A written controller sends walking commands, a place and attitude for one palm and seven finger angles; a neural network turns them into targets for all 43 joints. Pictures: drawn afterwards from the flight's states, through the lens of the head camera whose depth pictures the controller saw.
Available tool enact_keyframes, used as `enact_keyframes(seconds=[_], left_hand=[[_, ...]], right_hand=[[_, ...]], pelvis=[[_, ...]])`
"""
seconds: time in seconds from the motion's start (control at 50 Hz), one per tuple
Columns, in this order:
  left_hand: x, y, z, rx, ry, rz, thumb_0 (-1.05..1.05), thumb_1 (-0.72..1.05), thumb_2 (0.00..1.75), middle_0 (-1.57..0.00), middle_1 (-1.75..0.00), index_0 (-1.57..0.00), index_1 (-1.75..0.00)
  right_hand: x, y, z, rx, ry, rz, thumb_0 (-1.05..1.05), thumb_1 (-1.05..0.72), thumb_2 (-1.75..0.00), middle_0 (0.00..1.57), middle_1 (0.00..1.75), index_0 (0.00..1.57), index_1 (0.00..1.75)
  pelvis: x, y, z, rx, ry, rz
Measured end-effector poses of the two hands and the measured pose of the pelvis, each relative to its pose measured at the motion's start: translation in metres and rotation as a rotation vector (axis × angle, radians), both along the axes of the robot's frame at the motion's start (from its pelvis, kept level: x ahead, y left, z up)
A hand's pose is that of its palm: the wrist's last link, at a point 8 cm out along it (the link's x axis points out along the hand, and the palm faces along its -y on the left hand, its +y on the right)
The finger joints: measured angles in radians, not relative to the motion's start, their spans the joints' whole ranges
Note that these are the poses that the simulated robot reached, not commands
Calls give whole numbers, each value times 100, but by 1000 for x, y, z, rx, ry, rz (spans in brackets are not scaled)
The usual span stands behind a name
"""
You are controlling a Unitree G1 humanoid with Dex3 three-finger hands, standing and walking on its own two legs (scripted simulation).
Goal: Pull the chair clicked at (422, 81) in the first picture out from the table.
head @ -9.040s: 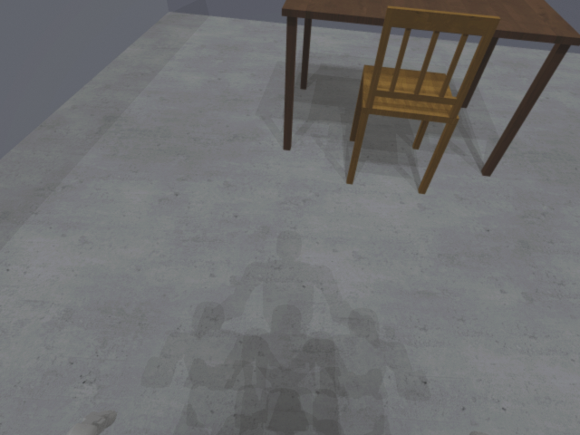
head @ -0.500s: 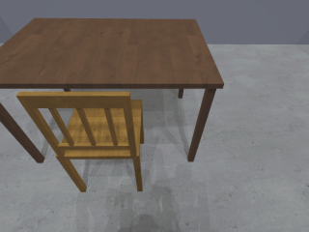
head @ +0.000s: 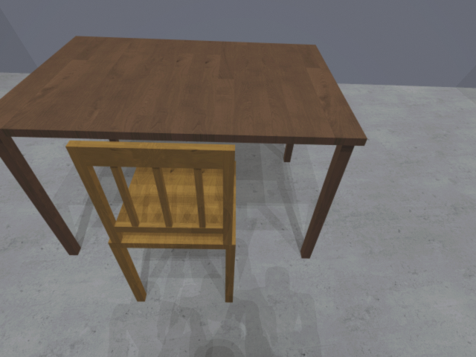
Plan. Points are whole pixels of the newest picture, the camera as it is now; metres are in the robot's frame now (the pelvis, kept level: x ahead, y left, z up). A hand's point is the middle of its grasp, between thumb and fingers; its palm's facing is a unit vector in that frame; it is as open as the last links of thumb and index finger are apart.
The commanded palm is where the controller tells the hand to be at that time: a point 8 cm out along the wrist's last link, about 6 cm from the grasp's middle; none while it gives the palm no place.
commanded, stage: look again from close up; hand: left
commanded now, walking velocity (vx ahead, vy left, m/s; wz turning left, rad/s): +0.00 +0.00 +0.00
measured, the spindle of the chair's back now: (163, 198) +0.54 +0.24 -0.12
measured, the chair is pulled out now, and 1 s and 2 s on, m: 0.00 0.00 0.00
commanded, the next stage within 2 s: none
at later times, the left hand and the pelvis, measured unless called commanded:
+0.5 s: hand out of the picture -0.01 +0.14 -0.18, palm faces +0.04 -0.99 -0.11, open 7.3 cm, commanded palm none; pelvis +0.01 -0.01 +0.00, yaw +0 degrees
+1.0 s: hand out of the picture -0.01 +0.13 -0.18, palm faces +0.05 -0.99 -0.13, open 7.3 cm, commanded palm none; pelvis +0.01 -0.02 +0.00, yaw +0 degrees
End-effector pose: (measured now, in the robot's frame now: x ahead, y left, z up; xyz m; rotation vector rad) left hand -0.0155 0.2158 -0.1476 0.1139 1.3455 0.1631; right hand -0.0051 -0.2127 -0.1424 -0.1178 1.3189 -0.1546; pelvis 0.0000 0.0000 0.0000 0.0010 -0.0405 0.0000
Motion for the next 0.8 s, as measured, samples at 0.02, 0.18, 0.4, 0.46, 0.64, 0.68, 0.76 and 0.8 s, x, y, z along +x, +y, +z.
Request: enact_keyframes(seconds=[0.02,0.18,0.4,0.46,0.64,0.68,0.76,0.8], left_hand=[[-3,1,0,-1,11,0,0,91,90,-20,-30,-20,-30],[-23,-7,0,-27,88,6,0,91,90,-20,-30,-20,-30],[-15,-26,-3,-62,91,3,0,91,90,-20,-30,-20,-30],[-8,-28,-3,-65,74,-2,0,91,90,-20,-30,-20,-30],[9,-28,-3,-52,34,-10,0,92,90,-20,-30,-20,-30],[10,-27,-2,-47,30,-9,0,92,90,-20,-30,-20,-30],[10,-27,-1,-39,29,-6,0,92,90,-20,-30,-20,-30],[8,-27,0,-37,31,-5,0,92,90,-20,-30,-20,-30]], right_hand=[[1,0,1,-2,-1,1,2,-93,-90,20,30,20,30],[5,-3,4,-13,19,8,1,-92,-90,20,30,20,30],[6,-5,5,-9,47,3,1,-92,-90,20,30,20,30],[5,-5,5,-7,52,1,1,-92,-90,20,30,20,30],[2,-4,4,5,62,-9,1,-92,-90,20,30,20,30],[1,-4,3,8,63,-11,1,-92,-90,20,30,20,30],[-1,-4,3,16,67,-12,1,-92,-90,20,30,20,30],[-1,-4,2,19,70,-12,1,-92,-90,20,30,20,30]], pelvis=[[0,1,0,0,1,0],[2,1,2,-2,10,-1],[8,-4,3,-4,6,-1],[10,-6,3,-4,6,-1],[12,-11,4,-4,1,-1],[12,-11,4,-3,0,-2],[12,-13,4,-3,-1,-1],[11,-14,4,-2,-1,-1]])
